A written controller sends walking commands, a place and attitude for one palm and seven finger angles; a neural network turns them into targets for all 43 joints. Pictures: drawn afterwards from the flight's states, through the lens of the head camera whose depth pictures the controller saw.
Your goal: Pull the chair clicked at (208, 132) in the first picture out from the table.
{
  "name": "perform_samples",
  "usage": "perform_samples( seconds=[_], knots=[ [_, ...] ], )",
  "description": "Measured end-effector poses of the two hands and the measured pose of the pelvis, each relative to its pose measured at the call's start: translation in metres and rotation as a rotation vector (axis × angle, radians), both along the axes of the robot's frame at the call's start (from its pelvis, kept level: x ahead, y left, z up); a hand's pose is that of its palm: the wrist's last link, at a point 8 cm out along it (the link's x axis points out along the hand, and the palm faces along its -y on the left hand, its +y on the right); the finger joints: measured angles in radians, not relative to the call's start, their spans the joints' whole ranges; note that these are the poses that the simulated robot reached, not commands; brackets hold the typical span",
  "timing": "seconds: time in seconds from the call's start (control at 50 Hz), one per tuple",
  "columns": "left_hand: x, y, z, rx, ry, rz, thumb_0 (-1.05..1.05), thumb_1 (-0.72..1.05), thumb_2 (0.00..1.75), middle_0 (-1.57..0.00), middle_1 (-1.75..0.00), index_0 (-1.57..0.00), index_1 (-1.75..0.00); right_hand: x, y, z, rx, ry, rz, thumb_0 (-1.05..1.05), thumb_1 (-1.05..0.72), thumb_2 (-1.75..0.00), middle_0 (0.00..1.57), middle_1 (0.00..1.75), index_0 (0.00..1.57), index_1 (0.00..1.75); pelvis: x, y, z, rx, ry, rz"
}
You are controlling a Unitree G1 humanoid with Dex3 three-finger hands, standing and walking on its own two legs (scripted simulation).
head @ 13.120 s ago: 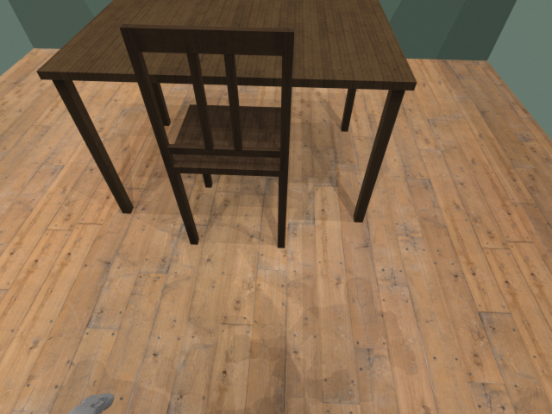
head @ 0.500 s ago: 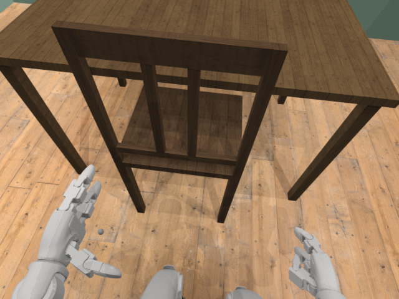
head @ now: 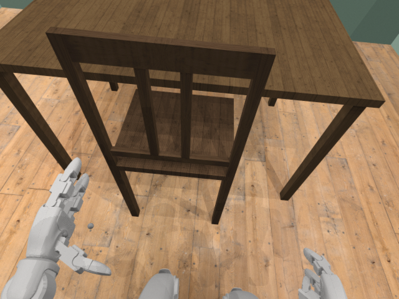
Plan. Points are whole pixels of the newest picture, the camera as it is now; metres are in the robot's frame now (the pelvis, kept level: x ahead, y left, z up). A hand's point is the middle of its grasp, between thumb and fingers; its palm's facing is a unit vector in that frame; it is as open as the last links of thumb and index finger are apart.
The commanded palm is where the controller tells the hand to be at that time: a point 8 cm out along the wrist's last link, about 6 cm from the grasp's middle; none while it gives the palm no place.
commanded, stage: raise the hand toward the chair's back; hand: left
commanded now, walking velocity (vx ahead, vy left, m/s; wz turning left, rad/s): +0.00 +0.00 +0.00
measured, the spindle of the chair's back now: (149, 117) +0.53 +0.15 +0.01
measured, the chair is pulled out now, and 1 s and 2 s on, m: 0.00 0.00 0.00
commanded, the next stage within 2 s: aim the fingers beside a spindle in 0.24 s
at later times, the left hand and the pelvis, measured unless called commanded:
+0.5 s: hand (100, 223) +0.25 +0.19 +0.03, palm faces -0.06 -1.00 -0.03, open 16.9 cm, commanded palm +0.24 +0.25 +0.04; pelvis +0.00 -0.01 +0.00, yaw +0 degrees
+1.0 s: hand (124, 202) +0.30 +0.16 +0.02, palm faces -0.07 -1.00 -0.03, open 16.9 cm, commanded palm +0.29 +0.22 +0.02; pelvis +0.01 -0.01 -0.02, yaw +0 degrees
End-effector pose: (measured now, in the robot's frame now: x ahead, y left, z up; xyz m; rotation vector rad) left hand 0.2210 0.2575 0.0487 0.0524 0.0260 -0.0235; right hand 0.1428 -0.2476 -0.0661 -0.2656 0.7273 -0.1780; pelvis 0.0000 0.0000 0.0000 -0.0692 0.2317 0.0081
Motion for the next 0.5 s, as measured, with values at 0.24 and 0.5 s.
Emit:
perform_samples(
  seconds=[0.24,0.5],
  knots=[
    [-0.003,-0.004,-0.001,0.002,0.028,-0.02,-0.01,-0.49,0.3,-0.06,-0.08,-0.06,-0.08,0.013,0.006,-0.001,0.027,-0.032,0.021,0.01,-0.9,-0.9,0.21,0.3,0.2,0.3,0.001,-0.002,0.0,0.002,-0.001,0.001],
    [0.011,-0.011,-0.013,-0.019,0.039,-0.031,-0.01,-0.49,0.3,-0.06,-0.08,-0.06,-0.08,0.02,0.004,-0.007,0.018,-0.024,0.046,0.01,-0.9,-0.9,0.21,0.3,0.2,0.3,0.002,-0.005,-0.004,0.002,0.016,0.006]
  ],
)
